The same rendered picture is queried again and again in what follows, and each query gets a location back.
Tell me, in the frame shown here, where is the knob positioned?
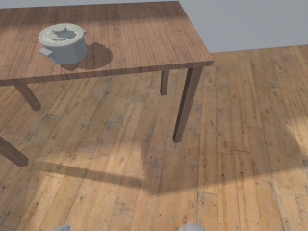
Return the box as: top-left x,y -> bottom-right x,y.
51,24 -> 67,35

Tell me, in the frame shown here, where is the pot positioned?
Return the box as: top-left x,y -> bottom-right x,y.
38,30 -> 88,65

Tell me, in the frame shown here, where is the table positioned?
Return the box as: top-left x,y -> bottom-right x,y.
0,0 -> 214,167

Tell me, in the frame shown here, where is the lid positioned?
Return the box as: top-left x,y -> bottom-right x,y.
38,23 -> 84,49

